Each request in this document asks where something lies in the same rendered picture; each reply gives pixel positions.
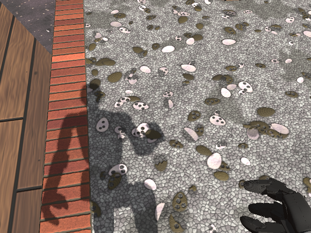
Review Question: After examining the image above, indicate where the robot right hand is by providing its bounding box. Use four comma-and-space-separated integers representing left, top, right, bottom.
240, 178, 311, 233

